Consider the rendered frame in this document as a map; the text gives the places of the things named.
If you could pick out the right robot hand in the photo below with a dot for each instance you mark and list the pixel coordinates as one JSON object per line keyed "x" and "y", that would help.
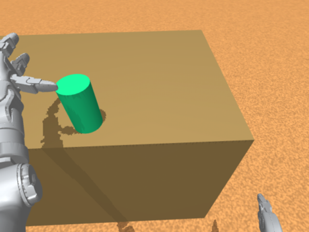
{"x": 268, "y": 221}

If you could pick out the can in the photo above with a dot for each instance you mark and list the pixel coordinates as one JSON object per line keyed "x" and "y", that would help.
{"x": 77, "y": 97}

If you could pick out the left robot arm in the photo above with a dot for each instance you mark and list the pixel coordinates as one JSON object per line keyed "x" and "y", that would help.
{"x": 20, "y": 187}

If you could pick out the left robot hand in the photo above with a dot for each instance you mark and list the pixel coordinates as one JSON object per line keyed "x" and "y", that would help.
{"x": 13, "y": 71}

